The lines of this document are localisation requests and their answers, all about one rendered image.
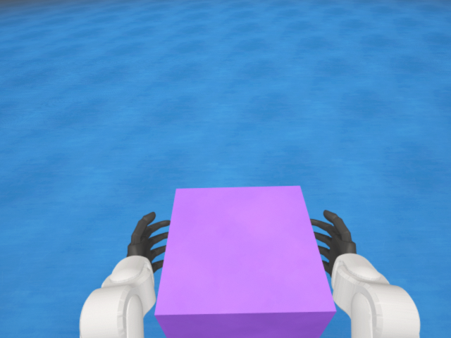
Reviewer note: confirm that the robot right forearm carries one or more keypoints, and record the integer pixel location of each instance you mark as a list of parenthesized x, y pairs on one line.
[(377, 309)]

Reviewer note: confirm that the robot left hand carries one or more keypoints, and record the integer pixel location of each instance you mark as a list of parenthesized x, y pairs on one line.
[(141, 244)]

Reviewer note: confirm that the carton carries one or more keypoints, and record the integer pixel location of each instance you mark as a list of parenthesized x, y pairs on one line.
[(242, 262)]

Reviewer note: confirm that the robot left forearm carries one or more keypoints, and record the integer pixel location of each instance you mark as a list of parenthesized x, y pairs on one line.
[(117, 309)]

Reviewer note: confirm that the robot right hand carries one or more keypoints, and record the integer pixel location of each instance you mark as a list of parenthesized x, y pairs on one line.
[(340, 241)]

